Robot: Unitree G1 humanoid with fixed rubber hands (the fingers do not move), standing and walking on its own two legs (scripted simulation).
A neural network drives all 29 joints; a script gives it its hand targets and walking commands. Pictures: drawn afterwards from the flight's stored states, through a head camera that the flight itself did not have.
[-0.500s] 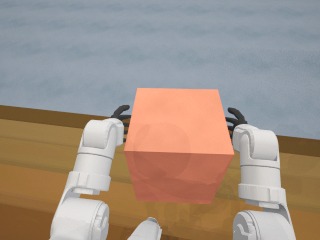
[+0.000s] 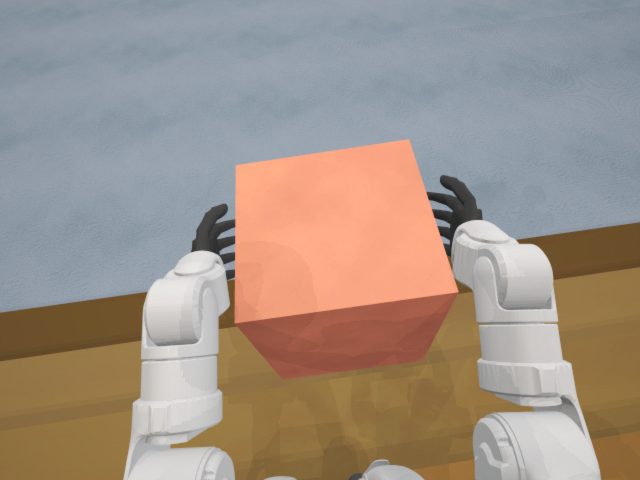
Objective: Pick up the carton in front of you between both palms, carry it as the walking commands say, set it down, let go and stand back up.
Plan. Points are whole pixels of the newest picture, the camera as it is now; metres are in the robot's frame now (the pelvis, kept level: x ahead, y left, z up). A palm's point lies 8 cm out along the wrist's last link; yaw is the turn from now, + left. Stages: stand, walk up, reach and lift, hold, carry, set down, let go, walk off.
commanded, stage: carry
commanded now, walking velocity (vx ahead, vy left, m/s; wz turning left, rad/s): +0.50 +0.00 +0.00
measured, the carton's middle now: (338, 272) +0.38 -0.01 +0.03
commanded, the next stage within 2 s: none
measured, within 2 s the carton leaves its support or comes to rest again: neither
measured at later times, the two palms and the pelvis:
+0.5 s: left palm (220, 150) +0.70 +0.19 -0.02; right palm (376, 142) +0.69 -0.11 -0.01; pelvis +0.35 +0.05 -0.12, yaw +2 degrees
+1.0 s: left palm (232, 108) +0.99 +0.22 -0.12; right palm (345, 89) +1.03 -0.08 -0.11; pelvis +0.67 +0.03 -0.25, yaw +2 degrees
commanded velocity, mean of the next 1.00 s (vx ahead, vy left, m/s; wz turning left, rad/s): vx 0.50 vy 0.00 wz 0.00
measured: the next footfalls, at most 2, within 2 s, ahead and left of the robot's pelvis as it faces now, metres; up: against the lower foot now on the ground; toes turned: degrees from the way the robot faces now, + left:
left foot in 0.38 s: +0.45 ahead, +0.09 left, -0.12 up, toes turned +2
right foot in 0.90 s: +0.75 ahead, +0.03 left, -0.25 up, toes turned +3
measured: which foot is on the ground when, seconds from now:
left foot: up 0.00-0.36, down 0.38-0.90, up 0.92-1.00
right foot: down 0.00-0.42, up 0.44-0.88, down 0.90-1.00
